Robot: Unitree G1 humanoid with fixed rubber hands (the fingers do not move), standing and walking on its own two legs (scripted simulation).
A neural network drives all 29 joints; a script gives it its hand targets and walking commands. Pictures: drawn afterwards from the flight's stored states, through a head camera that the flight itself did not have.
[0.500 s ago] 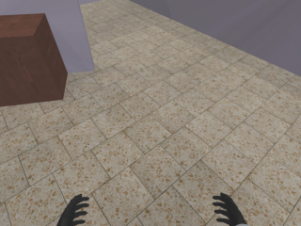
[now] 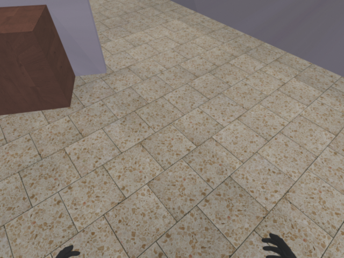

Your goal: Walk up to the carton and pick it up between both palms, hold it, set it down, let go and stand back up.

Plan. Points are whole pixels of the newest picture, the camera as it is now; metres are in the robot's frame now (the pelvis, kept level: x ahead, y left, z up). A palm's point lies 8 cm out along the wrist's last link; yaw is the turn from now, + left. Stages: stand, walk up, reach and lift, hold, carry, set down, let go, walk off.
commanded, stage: stand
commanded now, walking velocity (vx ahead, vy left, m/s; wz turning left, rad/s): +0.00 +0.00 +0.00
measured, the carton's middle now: out of the picture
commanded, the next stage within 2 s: walk up in 1.74 s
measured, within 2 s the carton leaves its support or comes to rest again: neither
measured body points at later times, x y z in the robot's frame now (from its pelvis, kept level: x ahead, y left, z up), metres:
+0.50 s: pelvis +0.00 +0.01 +0.00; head +0.02 +0.01 +0.45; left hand +0.09 +0.29 -0.12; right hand +0.12 -0.27 -0.11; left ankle -0.01 +0.13 -0.71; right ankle -0.01 -0.11 -0.71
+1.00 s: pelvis -0.01 +0.01 +0.00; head +0.01 +0.02 +0.45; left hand +0.08 +0.30 -0.13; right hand +0.10 -0.27 -0.11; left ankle -0.01 +0.13 -0.71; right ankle -0.01 -0.11 -0.71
